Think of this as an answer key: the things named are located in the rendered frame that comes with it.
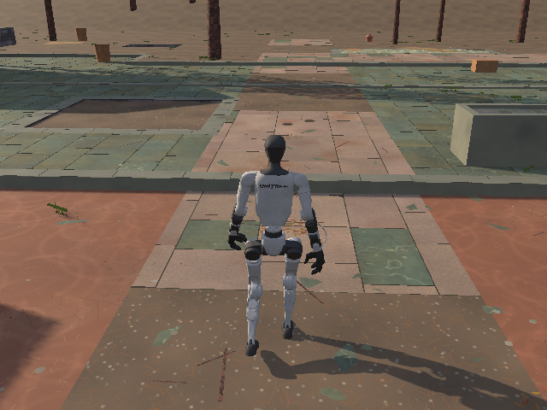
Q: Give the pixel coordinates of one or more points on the robot left forearm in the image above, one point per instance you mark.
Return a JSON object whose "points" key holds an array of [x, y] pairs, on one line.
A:
{"points": [[235, 223]]}

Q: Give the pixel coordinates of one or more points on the robot right forearm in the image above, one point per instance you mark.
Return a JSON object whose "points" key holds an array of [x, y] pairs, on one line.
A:
{"points": [[313, 233]]}

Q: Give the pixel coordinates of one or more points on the right robot upper arm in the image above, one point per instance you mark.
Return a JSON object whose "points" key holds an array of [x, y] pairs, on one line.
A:
{"points": [[301, 181]]}

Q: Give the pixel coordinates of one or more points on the right robot hand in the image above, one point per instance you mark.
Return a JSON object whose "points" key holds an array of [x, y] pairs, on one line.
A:
{"points": [[319, 260]]}

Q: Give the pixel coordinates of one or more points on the robot right thigh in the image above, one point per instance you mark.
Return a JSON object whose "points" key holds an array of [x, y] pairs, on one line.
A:
{"points": [[293, 253]]}

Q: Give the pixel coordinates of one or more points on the left robot upper arm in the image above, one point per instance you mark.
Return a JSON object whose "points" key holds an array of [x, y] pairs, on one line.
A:
{"points": [[247, 180]]}

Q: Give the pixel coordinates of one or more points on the robot torso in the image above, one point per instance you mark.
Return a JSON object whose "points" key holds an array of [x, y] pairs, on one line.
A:
{"points": [[273, 207]]}

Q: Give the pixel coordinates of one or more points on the left robot hand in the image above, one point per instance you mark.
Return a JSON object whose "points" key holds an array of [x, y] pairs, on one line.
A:
{"points": [[240, 238]]}

